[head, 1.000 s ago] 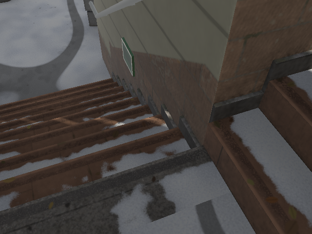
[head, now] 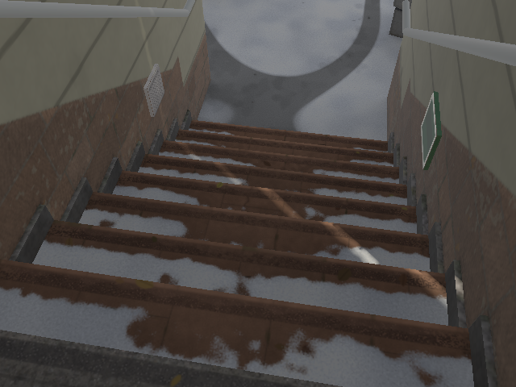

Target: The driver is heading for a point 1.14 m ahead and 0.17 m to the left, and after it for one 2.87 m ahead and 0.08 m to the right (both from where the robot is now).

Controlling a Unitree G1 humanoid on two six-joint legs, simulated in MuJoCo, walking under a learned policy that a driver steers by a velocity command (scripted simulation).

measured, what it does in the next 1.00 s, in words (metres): walks ahead, turning left: right foot, then left foot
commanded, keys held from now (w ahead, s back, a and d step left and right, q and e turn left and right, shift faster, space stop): w+q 0.54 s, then w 0.06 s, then w+e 0.40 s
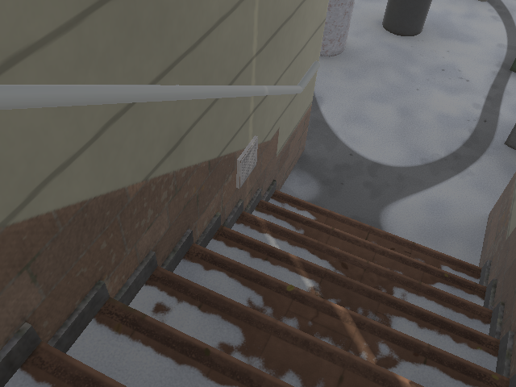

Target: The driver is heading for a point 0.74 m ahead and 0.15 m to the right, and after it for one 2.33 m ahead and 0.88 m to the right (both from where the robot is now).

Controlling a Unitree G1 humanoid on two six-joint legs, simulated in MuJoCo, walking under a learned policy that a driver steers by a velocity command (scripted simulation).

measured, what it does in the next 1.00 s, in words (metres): goes down: right foot 0.18 m lower, then left foot 0.18 m lower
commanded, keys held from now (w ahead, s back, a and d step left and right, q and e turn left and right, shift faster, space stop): w+e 0.50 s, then w+q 0.16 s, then q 0.34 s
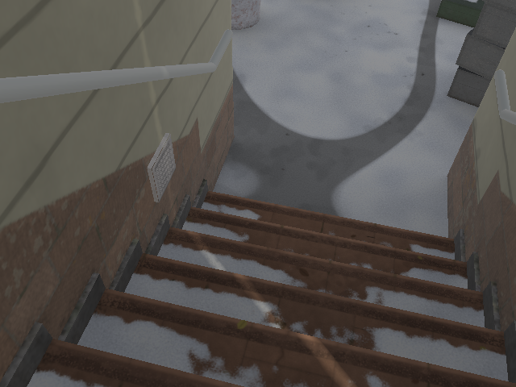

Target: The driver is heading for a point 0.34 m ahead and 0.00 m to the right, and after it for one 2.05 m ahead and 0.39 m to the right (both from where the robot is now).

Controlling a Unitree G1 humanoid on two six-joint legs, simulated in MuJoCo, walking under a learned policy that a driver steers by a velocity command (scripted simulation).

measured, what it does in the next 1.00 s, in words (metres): walks ahead: right foot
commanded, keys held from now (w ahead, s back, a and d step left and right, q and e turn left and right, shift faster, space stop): q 0.04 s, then w+q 0.28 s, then w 0.12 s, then e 0.56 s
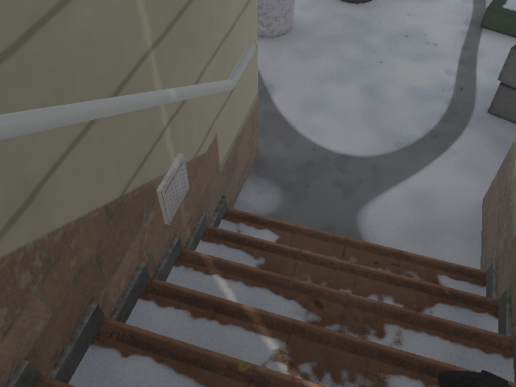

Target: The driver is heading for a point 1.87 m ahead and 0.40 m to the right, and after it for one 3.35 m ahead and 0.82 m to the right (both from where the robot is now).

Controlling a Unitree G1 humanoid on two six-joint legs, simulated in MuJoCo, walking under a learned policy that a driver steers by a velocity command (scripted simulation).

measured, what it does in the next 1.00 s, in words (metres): steps on the spot, turning right: left foot, then right foot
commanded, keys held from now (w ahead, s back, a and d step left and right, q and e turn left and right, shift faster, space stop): e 0.56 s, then w+e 0.02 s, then w+q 0.42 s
